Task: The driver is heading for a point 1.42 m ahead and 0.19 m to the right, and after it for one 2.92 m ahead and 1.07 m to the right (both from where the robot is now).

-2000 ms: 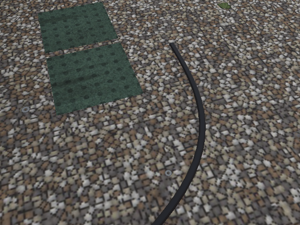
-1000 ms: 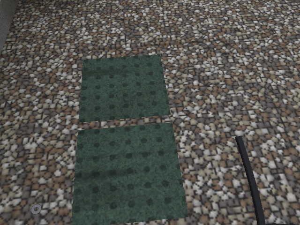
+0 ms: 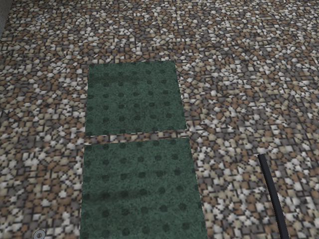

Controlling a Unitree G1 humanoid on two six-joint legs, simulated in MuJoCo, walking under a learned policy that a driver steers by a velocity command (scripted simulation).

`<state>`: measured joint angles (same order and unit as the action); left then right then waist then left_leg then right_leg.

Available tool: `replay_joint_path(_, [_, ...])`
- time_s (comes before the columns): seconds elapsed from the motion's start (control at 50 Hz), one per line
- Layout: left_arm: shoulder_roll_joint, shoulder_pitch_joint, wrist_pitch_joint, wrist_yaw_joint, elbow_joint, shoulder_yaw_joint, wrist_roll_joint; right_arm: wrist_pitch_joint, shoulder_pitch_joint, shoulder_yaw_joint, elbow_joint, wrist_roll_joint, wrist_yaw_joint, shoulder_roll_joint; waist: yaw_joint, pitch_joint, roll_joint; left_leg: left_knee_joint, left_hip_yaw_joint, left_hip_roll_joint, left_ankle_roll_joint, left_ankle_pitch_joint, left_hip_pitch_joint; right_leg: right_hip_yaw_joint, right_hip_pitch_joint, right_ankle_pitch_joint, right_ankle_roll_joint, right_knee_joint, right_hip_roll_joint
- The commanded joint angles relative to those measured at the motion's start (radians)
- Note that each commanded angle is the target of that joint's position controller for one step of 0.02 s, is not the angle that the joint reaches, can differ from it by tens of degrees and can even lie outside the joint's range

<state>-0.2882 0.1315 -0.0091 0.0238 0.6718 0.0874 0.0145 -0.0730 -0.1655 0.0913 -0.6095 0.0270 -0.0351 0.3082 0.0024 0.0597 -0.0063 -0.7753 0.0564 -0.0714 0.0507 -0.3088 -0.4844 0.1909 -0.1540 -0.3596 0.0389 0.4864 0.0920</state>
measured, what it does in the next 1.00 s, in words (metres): walks ahead, turning right: left foot, then right foot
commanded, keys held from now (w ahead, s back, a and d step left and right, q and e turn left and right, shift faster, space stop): q+shift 0.08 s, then e+shift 0.70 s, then w+e+shift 0.04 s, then w+q+shift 0.18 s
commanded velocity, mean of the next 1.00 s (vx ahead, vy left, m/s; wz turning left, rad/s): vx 0.08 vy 0.00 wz -0.29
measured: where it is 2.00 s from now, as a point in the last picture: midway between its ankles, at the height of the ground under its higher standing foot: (158, 125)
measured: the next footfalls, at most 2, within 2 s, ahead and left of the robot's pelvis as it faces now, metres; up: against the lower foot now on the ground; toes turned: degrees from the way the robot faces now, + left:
left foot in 0.04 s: +0.07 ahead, +0.13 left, +0.00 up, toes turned +7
right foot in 0.64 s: +0.05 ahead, -0.11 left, +0.00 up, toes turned -15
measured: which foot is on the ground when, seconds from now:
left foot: up 0.00-0.02, down 0.04-0.64, up 0.66-1.00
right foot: down 0.00-0.04, up 0.06-0.62, down 0.64-1.00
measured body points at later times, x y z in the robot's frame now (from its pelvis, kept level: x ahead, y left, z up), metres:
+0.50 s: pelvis +0.03 +0.03 +0.01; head +0.06 +0.03 +0.45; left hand +0.15 +0.32 -0.10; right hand +0.21 -0.22 -0.09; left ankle +0.03 +0.12 -0.73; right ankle +0.02 -0.11 -0.69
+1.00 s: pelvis +0.09 -0.04 +0.02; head +0.10 -0.06 +0.47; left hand +0.33 +0.17 -0.06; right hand +0.14 -0.36 -0.09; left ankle +0.22 +0.09 -0.69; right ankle +0.01 -0.10 -0.73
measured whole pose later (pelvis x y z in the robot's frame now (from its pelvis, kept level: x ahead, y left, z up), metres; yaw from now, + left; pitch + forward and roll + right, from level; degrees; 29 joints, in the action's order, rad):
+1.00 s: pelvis +0.09 -0.04 +0.02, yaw -22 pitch +3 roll +2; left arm -0.30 0.25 0.04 0.01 0.63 0.04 0.00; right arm 0.05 -0.16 0.08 -0.73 0.02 -0.02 0.32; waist 0.01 -0.04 0.02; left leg -0.74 -0.02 -0.03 0.04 -0.13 -0.53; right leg -0.11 -0.14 -0.26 -0.07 0.36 -0.04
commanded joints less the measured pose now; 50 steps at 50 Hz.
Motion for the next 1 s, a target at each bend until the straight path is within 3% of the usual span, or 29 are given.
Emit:
replay_joint_path(0.02, [-0.167,-0.032,0.027,-0.015,-0.044,0.054,0.029,0.000,-0.073,0.047,0.063,0.001,0.002,0.109,-0.047,-0.129,-0.118,0.206,0.061,0.068,-0.072,0.101,0.193,-0.041,0.027,0.638,-0.123,0.103,0.206])
replay_joint_path(0.04, [-0.135,0.021,0.035,-0.024,-0.024,0.048,0.022,0.005,-0.179,0.077,0.037,-0.005,0.023,0.174,-0.091,-0.179,0.008,0.311,-0.024,0.074,-0.132,0.341,0.415,0.009,-0.110,0.540,-0.049,0.316,0.132])
replay_joint_path(0.06, [-0.050,0.020,0.043,-0.029,-0.089,0.019,-0.039,0.013,-0.209,0.111,0.060,-0.006,0.044,0.341,-0.047,-0.210,0.364,0.297,-0.466,-0.204,-0.295,0.880,0.658,0.020,-0.490,-0.259,0.051,0.670,-0.027])
replay_joint_path(0.08, [-0.075,-0.055,0.049,-0.022,-0.112,0.016,-0.046,0.047,-0.187,0.094,0.097,-0.045,0.029,0.315,-0.095,-0.371,0.300,0.375,-0.701,-0.316,-0.464,0.715,0.649,-0.236,-0.586,-0.368,0.051,0.847,-0.106])
replay_joint_path(0.1, [-0.130,-0.102,0.045,-0.017,-0.102,0.026,-0.013,0.067,-0.141,0.068,0.095,-0.046,0.021,0.245,-0.105,-0.325,0.163,0.405,-0.570,-0.307,-0.430,0.617,0.595,-0.270,-0.593,-0.300,0.024,0.871,-0.065])
replay_joint_path(0.12, [-0.130,-0.093,0.037,-0.008,-0.088,0.025,-0.003,0.075,-0.088,0.049,0.084,-0.029,0.030,0.187,-0.069,-0.254,0.111,0.401,-0.473,-0.262,-0.365,0.521,0.519,-0.259,-0.585,-0.217,0.002,0.819,-0.035])
replay_joint_path(0.14, [-0.132,-0.065,0.024,0.004,-0.058,0.025,-0.011,0.072,-0.033,0.027,0.086,-0.013,0.040,0.132,-0.043,-0.218,0.064,0.398,-0.396,-0.222,-0.312,0.474,0.453,-0.254,-0.552,-0.151,0.002,0.759,-0.005])
replay_joint_path(0.16, [-0.134,-0.033,0.012,0.008,-0.043,0.027,-0.016,0.069,0.016,0.012,0.085,-0.014,0.049,0.109,-0.014,-0.204,0.086,0.406,-0.330,-0.189,-0.290,0.481,0.368,-0.237,-0.470,-0.094,0.007,0.732,-0.003])
replay_joint_path(0.22, [-0.080,0.080,-0.011,-0.002,0.023,0.009,-0.004,0.085,0.062,-0.029,0.056,-0.055,0.056,0.029,0.027,-0.211,0.103,0.444,-0.172,-0.131,-0.264,0.462,0.255,-0.216,-0.282,0.025,0.029,0.631,-0.008])
replay_joint_path(0.26, [-0.063,0.059,-0.018,-0.002,0.018,-0.005,0.000,0.093,0.068,-0.029,0.034,-0.065,0.058,0.035,0.006,-0.157,0.123,0.470,-0.124,-0.120,-0.250,0.336,0.231,-0.225,-0.242,0.052,0.036,0.476,-0.004])
replay_joint_path(0.32, [-0.130,0.004,-0.025,-0.001,-0.024,0.008,0.007,0.077,0.048,0.003,0.014,-0.065,0.069,0.127,-0.039,-0.080,0.145,0.513,-0.176,-0.190,-0.291,0.172,0.259,-0.207,-0.313,0.004,0.037,0.443,-0.009])
replay_joint_path(0.38, [-0.131,0.009,-0.032,-0.003,-0.041,0.014,0.010,0.067,0.034,0.006,-0.003,-0.052,0.074,0.117,-0.048,-0.046,0.105,0.524,-0.218,-0.256,-0.318,0.151,0.334,-0.218,-0.423,-0.049,0.042,0.482,0.019])
replay_joint_path(0.5, [-0.079,0.034,-0.036,-0.026,-0.067,0.006,0.010,0.061,0.076,0.020,-0.003,-0.049,0.070,0.111,-0.028,-0.103,0.091,0.463,-0.079,-0.260,-0.305,0.417,0.401,-0.154,-0.369,-0.069,0.035,0.398,0.020])
replay_joint_path(0.58, [-0.083,0.057,-0.047,-0.050,-0.093,0.014,0.017,0.056,0.082,0.037,-0.007,-0.020,0.060,0.136,-0.005,-0.152,0.120,0.368,0.004,-0.279,-0.248,0.535,0.444,-0.095,-0.263,-0.019,-0.013,0.222,-0.017])
replay_joint_path(0.62, [-0.103,0.127,-0.055,-0.046,-0.081,0.032,0.013,0.057,0.067,0.040,-0.029,0.001,0.052,0.121,0.039,-0.165,0.094,0.226,0.091,-0.236,-0.151,0.436,0.367,-0.085,-0.096,0.164,-0.069,0.018,-0.064])
replay_joint_path(0.64, [-0.196,0.195,-0.053,-0.027,-0.074,0.065,0.009,0.064,0.035,0.034,-0.036,-0.013,0.045,0.087,0.054,-0.172,-0.060,0.014,0.155,-0.145,-0.065,0.246,0.190,-0.252,0.081,0.464,-0.138,-0.069,0.000])
replay_joint_path(0.66, [-0.343,0.219,-0.043,-0.011,-0.097,0.095,-0.002,0.073,0.105,0.010,0.034,-0.065,0.042,0.025,0.033,-0.160,-0.367,-0.305,0.154,0.027,0.036,-0.347,-0.200,-0.660,0.274,0.929,-0.310,-0.049,0.246])
replay_joint_path(0.68, [-0.307,0.227,-0.011,-0.027,-0.120,0.081,-0.041,0.081,0.184,0.014,0.055,-0.062,0.046,0.059,0.099,-0.280,-0.234,-0.465,-0.077,0.079,0.038,-0.414,-0.267,-0.761,0.255,0.847,-0.438,-0.092,0.310])
replay_joint_path(0.7, [-0.280,0.190,0.011,-0.033,-0.113,0.071,-0.036,0.082,0.203,0.022,0.055,-0.035,0.049,0.090,0.077,-0.236,-0.136,-0.503,-0.124,0.062,0.017,-0.334,-0.294,-0.677,0.235,0.747,-0.402,-0.113,0.261])
replay_joint_path(0.72, [-0.256,0.136,0.019,-0.024,-0.112,0.066,-0.010,0.085,0.187,0.025,0.044,-0.029,0.056,0.094,0.038,-0.184,-0.086,-0.469,-0.140,0.049,0.004,-0.230,-0.312,-0.612,0.203,0.662,-0.344,-0.112,0.200])
replay_joint_path(0.74, [-0.220,0.084,0.013,-0.014,-0.122,0.053,0.012,0.084,0.167,0.029,0.029,-0.038,0.065,0.107,0.013,-0.160,-0.058,-0.425,-0.148,0.036,0.003,-0.159,-0.310,-0.573,0.172,0.631,-0.303,-0.109,0.168])
replay_joint_path(0.76, [-0.206,0.044,0.005,-0.004,-0.135,0.045,0.018,0.083,0.149,0.032,0.023,-0.044,0.068,0.114,-0.010,-0.154,-0.071,-0.397,-0.153,0.041,0.008,-0.107,-0.260,-0.546,0.121,0.642,-0.285,-0.111,0.140])
replay_joint_path(0.78, [-0.205,0.035,-0.001,0.003,-0.144,0.042,0.012,0.084,0.136,0.030,0.016,-0.044,0.066,0.105,-0.017,-0.165,-0.080,-0.389,-0.147,0.062,0.017,-0.068,-0.222,-0.536,0.099,0.665,-0.279,-0.110,0.118])
replay_joint_path(0.8, [-0.200,0.070,-0.002,0.008,-0.135,0.042,0.016,0.090,0.102,0.026,0.002,-0.040,0.056,0.096,-0.017,-0.209,-0.065,-0.335,-0.147,0.070,0.019,-0.021,-0.200,-0.539,0.113,0.465,-0.278,-0.136,0.094])
replay_joint_path(0.82, [-0.197,0.099,0.003,0.007,-0.132,0.040,0.022,0.098,0.103,0.023,-0.004,-0.030,0.046,0.090,-0.001,-0.210,-0.063,-0.254,-0.149,0.075,0.017,0.018,-0.198,-0.570,0.117,0.164,-0.277,-0.180,0.080])
replay_joint_path(0.84, [-0.188,0.104,0.010,0.006,-0.131,0.032,0.021,0.103,0.103,0.021,-0.014,-0.018,0.036,0.092,0.010,-0.190,-0.085,-0.185,-0.132,0.066,0.017,0.054,-0.219,-0.580,0.124,-0.070,-0.276,-0.225,0.092])
replay_joint_path(0.86, [-0.181,0.110,0.019,0.005,-0.126,0.024,0.013,0.108,0.115,0.017,-0.017,-0.012,0.029,0.090,0.025,-0.161,-0.126,-0.119,-0.119,0.058,0.018,0.090,-0.221,-0.590,0.116,-0.150,-0.271,-0.253,0.102])
replay_joint_path(0.92, [-0.176,0.159,0.049,-0.003,-0.088,0.011,-0.011,0.137,0.164,0.004,-0.014,-0.013,0.015,0.077,0.070,-0.098,-0.174,0.026,-0.090,0.030,0.010,0.185,-0.181,-0.543,0.095,-0.111,-0.251,-0.282,0.111])
replay_joint_path(1.0, [-0.198,0.202,0.078,-0.014,-0.061,0.009,-0.014,0.157,0.187,-0.004,0.005,0.005,0.005,0.091,0.101,-0.011,-0.157,0.056,-0.087,0.000,-0.031,0.196,-0.283,-0.540,0.141,-0.163,-0.254,-0.333,0.175])
Velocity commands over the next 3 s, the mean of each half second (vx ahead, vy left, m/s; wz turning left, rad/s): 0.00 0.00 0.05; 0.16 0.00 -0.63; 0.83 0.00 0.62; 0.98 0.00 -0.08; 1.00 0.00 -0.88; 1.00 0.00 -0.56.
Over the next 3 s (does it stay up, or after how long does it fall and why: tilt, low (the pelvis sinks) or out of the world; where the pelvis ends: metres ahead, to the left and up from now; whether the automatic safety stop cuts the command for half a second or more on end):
stays up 1.82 -0.32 -0.02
